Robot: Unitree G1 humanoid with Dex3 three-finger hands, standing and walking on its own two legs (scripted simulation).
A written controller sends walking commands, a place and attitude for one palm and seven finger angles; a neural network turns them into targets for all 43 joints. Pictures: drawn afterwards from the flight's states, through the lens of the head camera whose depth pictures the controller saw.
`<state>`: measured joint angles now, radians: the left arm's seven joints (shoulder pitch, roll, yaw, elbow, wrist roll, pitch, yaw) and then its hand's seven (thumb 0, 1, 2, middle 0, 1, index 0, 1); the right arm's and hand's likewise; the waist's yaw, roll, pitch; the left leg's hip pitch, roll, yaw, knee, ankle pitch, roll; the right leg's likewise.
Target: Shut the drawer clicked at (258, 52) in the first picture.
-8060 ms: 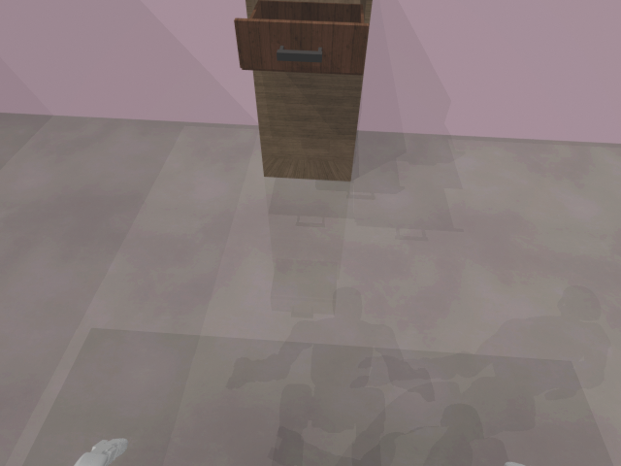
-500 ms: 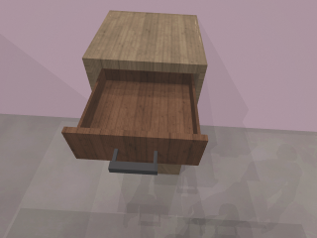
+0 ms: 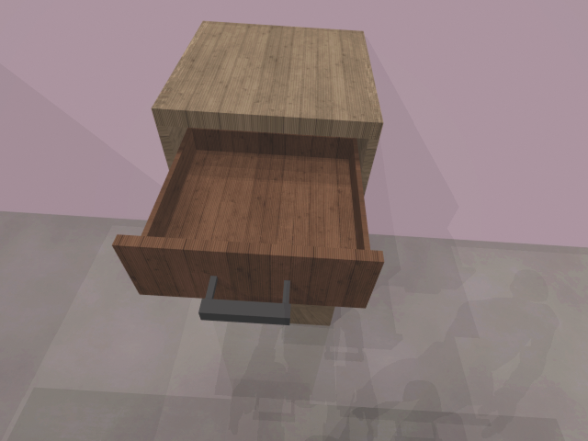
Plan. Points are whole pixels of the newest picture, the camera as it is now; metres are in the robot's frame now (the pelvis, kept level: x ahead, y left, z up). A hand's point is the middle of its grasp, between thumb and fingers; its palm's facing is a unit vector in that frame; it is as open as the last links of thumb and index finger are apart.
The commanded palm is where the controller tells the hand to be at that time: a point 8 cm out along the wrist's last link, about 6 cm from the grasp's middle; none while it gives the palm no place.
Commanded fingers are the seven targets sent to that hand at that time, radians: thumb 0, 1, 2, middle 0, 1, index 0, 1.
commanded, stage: shuffle to correct the standing spot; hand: left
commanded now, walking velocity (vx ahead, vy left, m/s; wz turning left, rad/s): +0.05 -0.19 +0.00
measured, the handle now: (247, 298) +0.32 +0.09 -0.01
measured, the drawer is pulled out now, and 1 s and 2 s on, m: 0.29 0.29 0.29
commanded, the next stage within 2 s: come to a stop and stand still in 0.32 s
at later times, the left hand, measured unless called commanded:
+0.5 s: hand out of the picture +0.08 +0.10 -0.19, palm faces +0.04 -0.98 -0.19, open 7.3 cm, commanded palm none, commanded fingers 0.00 0.90 0.90 -0.20 -0.30 -0.20 -0.30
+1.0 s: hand out of the picture +0.10 +0.12 -0.17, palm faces -0.01 -0.97 -0.26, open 7.4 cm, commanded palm none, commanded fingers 0.00 0.90 0.90 -0.20 -0.30 -0.20 -0.30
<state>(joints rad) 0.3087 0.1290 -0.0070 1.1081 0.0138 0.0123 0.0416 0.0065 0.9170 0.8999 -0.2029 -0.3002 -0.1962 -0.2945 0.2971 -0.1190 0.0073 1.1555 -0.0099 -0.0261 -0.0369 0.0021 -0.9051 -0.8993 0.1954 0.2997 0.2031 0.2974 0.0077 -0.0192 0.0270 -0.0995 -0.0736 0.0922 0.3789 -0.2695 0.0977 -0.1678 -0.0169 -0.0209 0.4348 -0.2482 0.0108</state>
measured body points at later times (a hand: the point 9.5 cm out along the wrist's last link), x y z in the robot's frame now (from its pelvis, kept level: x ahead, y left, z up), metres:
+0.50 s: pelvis +0.05 -0.08 -0.01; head +0.08 -0.06 +0.44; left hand +0.08 +0.15 -0.18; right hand +0.05 -0.31 -0.16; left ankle +0.02 +0.03 -0.73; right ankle +0.05 -0.15 -0.74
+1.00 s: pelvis +0.05 -0.07 -0.01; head +0.07 -0.07 +0.44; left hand +0.10 +0.17 -0.15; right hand +0.11 -0.30 -0.16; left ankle +0.04 +0.03 -0.74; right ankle +0.05 -0.16 -0.74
